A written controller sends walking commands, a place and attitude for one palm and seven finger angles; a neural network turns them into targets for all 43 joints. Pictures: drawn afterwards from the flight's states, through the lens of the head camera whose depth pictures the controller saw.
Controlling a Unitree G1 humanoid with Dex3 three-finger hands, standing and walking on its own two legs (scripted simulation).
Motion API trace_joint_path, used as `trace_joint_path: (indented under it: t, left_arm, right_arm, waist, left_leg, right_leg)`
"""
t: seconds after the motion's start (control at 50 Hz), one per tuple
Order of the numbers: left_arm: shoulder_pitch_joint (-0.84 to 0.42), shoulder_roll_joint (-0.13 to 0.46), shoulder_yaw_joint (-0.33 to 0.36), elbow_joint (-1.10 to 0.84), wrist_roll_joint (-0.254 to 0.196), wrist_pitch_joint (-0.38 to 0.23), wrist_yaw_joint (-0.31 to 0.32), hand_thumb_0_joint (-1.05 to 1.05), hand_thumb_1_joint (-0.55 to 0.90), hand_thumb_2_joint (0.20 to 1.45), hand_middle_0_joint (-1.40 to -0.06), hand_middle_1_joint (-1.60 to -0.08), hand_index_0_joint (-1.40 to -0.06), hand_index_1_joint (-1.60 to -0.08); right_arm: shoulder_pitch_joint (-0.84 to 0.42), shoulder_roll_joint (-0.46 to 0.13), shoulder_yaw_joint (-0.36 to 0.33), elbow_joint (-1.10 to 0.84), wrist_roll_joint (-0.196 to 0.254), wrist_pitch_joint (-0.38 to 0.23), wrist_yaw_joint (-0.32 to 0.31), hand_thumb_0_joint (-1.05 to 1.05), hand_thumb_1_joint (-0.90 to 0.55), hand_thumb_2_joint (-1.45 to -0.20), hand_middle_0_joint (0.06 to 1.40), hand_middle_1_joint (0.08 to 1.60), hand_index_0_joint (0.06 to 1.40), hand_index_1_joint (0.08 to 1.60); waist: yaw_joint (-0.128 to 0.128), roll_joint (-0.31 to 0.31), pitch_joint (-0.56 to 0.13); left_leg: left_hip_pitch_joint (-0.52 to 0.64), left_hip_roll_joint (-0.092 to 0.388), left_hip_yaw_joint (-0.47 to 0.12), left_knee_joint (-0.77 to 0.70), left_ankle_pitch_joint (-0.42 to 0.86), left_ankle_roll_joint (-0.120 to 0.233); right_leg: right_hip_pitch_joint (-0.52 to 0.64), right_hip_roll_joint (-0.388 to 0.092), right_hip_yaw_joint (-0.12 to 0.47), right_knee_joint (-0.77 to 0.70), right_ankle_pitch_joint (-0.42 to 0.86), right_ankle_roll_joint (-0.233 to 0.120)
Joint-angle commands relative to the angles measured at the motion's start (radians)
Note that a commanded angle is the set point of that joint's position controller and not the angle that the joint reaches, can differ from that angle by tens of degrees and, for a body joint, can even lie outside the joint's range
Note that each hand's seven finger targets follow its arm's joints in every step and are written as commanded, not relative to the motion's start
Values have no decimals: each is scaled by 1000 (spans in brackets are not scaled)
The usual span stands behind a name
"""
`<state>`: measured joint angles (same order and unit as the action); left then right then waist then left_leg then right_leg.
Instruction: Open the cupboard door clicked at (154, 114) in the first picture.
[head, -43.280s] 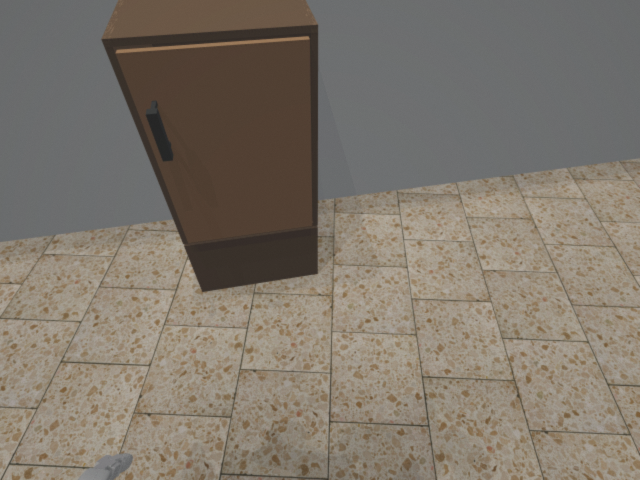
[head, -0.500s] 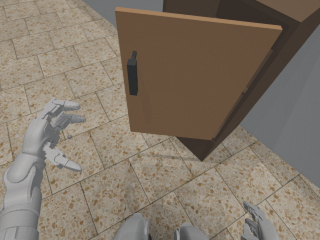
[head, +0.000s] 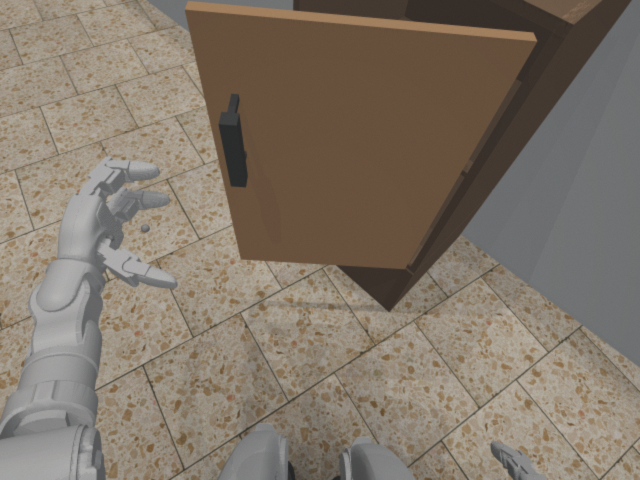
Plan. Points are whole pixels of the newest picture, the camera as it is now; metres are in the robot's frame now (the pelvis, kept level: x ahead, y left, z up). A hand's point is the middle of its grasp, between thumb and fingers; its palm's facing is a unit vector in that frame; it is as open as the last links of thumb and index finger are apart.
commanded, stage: move the hooked fingers beside the handle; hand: left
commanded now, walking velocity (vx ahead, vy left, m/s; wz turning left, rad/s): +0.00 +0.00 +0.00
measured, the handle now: (236, 142) +0.56 +0.13 +0.04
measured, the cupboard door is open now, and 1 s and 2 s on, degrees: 42 42 41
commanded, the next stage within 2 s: slide the fingers in behind the handle in 1.56 s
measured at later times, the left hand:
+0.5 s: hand (178, 183) +0.47 +0.19 +0.05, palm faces -0.04 -1.00 -0.02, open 13.9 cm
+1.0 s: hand (197, 163) +0.52 +0.17 +0.04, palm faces -0.04 -1.00 -0.02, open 13.9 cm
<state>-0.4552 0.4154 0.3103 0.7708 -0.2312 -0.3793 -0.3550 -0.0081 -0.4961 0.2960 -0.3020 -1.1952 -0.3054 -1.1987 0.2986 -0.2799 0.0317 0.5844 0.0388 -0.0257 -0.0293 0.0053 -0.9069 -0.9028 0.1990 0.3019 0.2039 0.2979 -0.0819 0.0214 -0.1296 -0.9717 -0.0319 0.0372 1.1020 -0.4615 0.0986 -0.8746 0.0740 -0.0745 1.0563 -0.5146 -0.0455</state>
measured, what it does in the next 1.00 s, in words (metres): stands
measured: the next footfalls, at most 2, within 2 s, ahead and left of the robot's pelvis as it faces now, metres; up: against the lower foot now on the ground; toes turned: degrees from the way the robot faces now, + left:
none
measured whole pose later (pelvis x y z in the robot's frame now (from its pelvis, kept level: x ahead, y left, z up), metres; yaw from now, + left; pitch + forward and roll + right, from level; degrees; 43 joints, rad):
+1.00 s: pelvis +0.00 +0.00 -0.02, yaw -2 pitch +25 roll -5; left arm -0.86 0.50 0.38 1.14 -0.10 -0.43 -0.25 -0.01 -0.49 0.30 -0.30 -1.20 -0.31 -1.21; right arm 0.41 -0.27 0.04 0.61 0.00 0.10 0.03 0.00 -0.91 -0.90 0.20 0.30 0.20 0.30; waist -0.18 0.05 -0.13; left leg -1.13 0.00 0.04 1.17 -0.49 0.10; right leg -1.03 0.10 -0.07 1.11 -0.52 -0.05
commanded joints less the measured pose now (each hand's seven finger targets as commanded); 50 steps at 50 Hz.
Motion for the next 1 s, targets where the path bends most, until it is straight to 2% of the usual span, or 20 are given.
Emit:
trace_joint_path:
  t: [0.0,0.1,0.16,0.2,0.22,0.3,0.32,0.34,0.36,0.38,0.48,0.5,0.58,0.62,0.66,0.74,0.8,0.9,0.92,0.98]
  left_arm:
    - [-335,225,56,-189,-17,-92,-4,0,-500,300,-300,-1200,-300,-1200]
    - [-438,209,35,-61,-11,-99,-13,0,-500,300,-300,-1200,-300,-1200]
    - [-497,261,71,-3,2,-96,-7,0,-500,300,-300,-1200,-300,-1200]
    - [-563,238,44,-22,10,-110,-3,0,-500,300,-300,-1200,-300,-1200]
    - [-560,281,83,-2,20,-116,3,0,-500,300,-300,-1200,-300,-1200]
    - [-634,294,85,-21,31,-148,24,0,-500,300,-300,-1200,-300,-1200]
    - [-620,319,111,9,37,-147,30,0,-500,300,-300,-1200,-300,-1200]
    - [-617,291,89,28,36,-140,30,0,-500,300,-300,-1200,-300,-1200]
    - [-617,323,115,42,40,-139,34,0,-500,300,-300,-1200,-300,-1200]
    - [-623,278,74,77,47,-127,33,0,-500,300,-300,-1200,-300,-1200]
    - [-679,300,76,150,61,-104,35,0,-500,300,-300,-1200,-300,-1200]
    - [-725,269,52,132,58,-113,34,0,-500,300,-300,-1200,-300,-1200]
    - [-772,303,82,135,68,-135,56,0,-500,300,-300,-1200,-300,-1200]
    - [-829,284,61,164,81,-138,66,0,-500,300,-300,-1200,-300,-1200]
    - [-863,315,79,212,95,-128,83,0,-500,300,-300,-1200,-300,-1200]
    - [-927,331,80,212,124,-129,107,0,-500,300,-300,-1200,-300,-1200]
    - [-834,366,128,193,124,-133,112,0,-500,300,-300,-1200,-300,-1200]
    - [-822,302,79,155,114,-121,97,0,-500,300,-300,-1200,-300,-1200]
    - [-807,351,121,144,116,-122,101,0,-500,300,-300,-1200,-300,-1200]
    - [-797,285,80,146,101,-122,103,0,-500,300,-300,-1200,-300,-1200]
  right_arm:
    - [88,-168,-68,-82,-2,-17,-10,0,-900,-900,200,300,200,300]
    - [105,-172,-67,-58,2,3,-6,0,-900,-900,200,300,200,300]
    - [120,-179,-67,-47,1,17,-8,0,-900,-900,200,300,200,300]
    - [124,-172,-66,-47,-3,19,-4,0,-900,-900,200,300,200,300]
    - [133,-177,-68,-39,-4,24,-3,0,-900,-900,200,300,200,300]
    - [151,-174,-68,-32,-14,33,4,0,-900,-900,200,300,200,300]
    - [159,-179,-70,-27,-13,39,5,0,-900,-900,200,300,200,300]
    - [155,-173,-67,-27,-13,42,6,0,-900,-900,200,300,200,300]
    - [163,-178,-68,-26,-13,48,6,0,-900,-900,200,300,200,300]
    - [160,-171,-64,-27,-11,51,9,0,-900,-900,200,300,200,300]
    - [186,-181,-62,-22,-15,70,12,0,-900,-900,200,300,200,300]
    - [190,-177,-61,-21,-17,68,14,0,-900,-900,200,300,200,300]
    - [203,-184,-65,-11,-25,74,19,0,-900,-900,200,300,200,300]
    - [218,-186,-64,0,-28,76,22,0,-900,-900,200,300,200,300]
    - [227,-194,-62,6,-33,80,22,0,-900,-900,200,300,200,300]
    - [249,-195,-58,4,-45,85,29,0,-900,-900,200,300,200,300]
    - [262,-198,-65,-14,-49,90,37,0,-900,-900,200,300,200,300]
    - [265,-186,-62,-21,-42,112,44,0,-900,-900,200,300,200,300]
    - [267,-196,-68,-19,-42,114,43,0,-900,-900,200,300,200,300]
    - [260,-183,-66,-21,-38,119,43,0,-900,-900,200,300,200,300]
  waist:
    - [8,92,-435]
    - [-25,55,-359]
    - [-25,35,-376]
    - [-33,86,-407]
    - [-21,92,-427]
    - [-30,124,-506]
    - [-28,102,-514]
    - [-35,103,-495]
    - [-29,86,-494]
    - [-45,98,-461]
    - [-67,75,-418]
    - [-77,92,-423]
    - [-78,114,-475]
    - [-102,117,-474]
    - [-115,109,-441]
    - [-115,180,-508]
    - [-79,181,-600]
    - [-97,152,-563]
    - [-79,153,-569]
    - [-95,117,-519]
  left_leg:
    - [438,59,-143,-118,392,-79]
    - [365,59,-139,-107,317,-68]
    - [326,57,-129,-95,297,-62]
    - [356,55,-132,-84,318,-62]
    - [372,59,-133,-83,333,-66]
    - [416,60,-143,-61,404,-69]
    - [417,64,-142,-62,409,-71]
    - [397,60,-135,-60,405,-67]
    - [381,62,-137,-63,394,-68]
    - [363,59,-130,-62,372,-63]
    - [314,61,-131,-56,339,-57]
    - [333,60,-138,-52,353,-57]
    - [364,66,-146,-42,365,-62]
    - [378,70,-158,-35,369,-63]
    - [338,70,-163,-29,320,-60]
    - [391,72,-178,-18,381,-69]
    - [431,72,-176,-14,474,-74]
    - [437,77,-168,-27,488,-69]
    - [442,79,-166,-34,488,-72]
    - [416,75,-158,-45,447,-65]
  right_leg:
    - [47,-26,60,-115,295,4]
    - [3,-23,63,-118,260,8]
    - [17,-25,74,-113,263,12]
    - [-8,-25,72,-100,267,9]
    - [-10,-23,73,-98,273,9]
    - [-7,-17,72,-77,315,7]
    - [-3,-16,72,-78,321,10]
    - [5,-16,74,-83,330,12]
    - [13,-16,73,-82,324,12]
    - [-4,-15,74,-88,312,14]
    - [-25,-14,74,-92,295,15]
    - [-45,-11,69,-85,295,12]
    - [-66,-9,70,-79,287,12]
    - [-113,-6,63,-71,274,13]
    - [-139,-7,62,-72,232,14]
    - [-162,-5,53,-52,250,8]
    - [-106,0,52,-39,314,3]
    - [-88,5,48,-59,343,11]
    - [-75,5,50,-65,342,11]
    - [-65,7,52,-83,332,15]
